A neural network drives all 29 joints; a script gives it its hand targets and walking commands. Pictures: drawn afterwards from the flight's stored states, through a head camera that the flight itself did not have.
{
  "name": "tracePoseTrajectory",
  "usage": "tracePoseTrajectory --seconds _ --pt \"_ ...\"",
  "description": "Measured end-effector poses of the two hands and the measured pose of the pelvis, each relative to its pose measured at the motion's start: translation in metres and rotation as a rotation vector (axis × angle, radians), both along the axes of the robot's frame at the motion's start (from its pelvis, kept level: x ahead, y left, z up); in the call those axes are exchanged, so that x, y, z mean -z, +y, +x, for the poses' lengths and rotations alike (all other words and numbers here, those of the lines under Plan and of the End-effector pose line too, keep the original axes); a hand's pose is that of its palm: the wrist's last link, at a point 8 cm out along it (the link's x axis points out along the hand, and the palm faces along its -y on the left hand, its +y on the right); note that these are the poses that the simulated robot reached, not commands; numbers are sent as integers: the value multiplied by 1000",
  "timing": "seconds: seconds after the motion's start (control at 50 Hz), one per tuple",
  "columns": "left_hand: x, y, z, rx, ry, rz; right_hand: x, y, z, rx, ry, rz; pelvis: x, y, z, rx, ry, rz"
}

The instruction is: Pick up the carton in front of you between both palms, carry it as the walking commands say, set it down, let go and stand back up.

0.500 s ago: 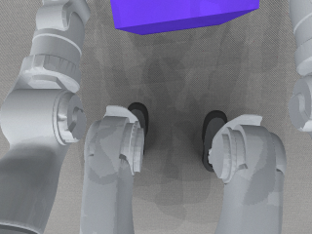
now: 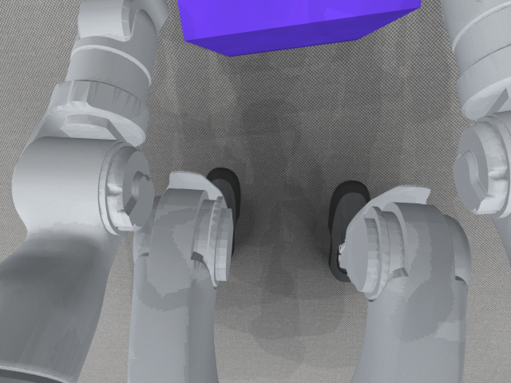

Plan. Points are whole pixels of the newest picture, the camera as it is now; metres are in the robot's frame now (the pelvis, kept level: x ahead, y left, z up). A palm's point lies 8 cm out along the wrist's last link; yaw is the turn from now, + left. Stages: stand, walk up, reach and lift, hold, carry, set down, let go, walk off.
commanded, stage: reach and lift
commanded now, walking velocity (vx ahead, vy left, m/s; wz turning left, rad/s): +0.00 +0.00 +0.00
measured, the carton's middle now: out of the picture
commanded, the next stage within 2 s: none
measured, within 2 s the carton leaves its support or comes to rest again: leaves its support in 0.34 s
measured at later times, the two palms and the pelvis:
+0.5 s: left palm out of the picture +0.54 +0.16 -0.09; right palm out of the picture +0.56 -0.13 -0.09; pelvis +0.01 +0.00 +0.01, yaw -1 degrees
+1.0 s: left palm out of the picture +0.50 +0.16 +0.07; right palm out of the picture +0.51 -0.14 +0.07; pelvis +0.00 +0.01 +0.13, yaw -2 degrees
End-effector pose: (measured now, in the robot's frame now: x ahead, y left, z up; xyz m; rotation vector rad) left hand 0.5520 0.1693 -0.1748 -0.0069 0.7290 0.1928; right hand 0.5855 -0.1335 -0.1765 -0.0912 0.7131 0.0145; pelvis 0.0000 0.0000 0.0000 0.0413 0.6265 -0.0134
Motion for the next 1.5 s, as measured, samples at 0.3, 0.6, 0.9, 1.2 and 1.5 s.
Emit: tracePoseTrajectory --seconds 0.3,0.6,0.9,1.2,1.5 --pt "-5 3 4 13 22 -31 -1 1 -2 9 31 20 10 -1 12 9 15 -6" --pt "-139 -9 -26 -32 -48 -32 -140 -4 -39 104 -32 44 -43 5 5 15 117 -14" --pt "-222 -8 -51 -15 -44 -21 -225 -4 -67 114 -30 35 -110 5 -7 12 142 -23" --pt "-315 -14 -72 5 -38 -23 -315 -10 -97 146 -23 49 -184 5 22 16 76 -28" --pt "-409 -16 -100 20 -40 -35 -411 -13 -131 176 -26 53 -268 4 51 14 -77 -36"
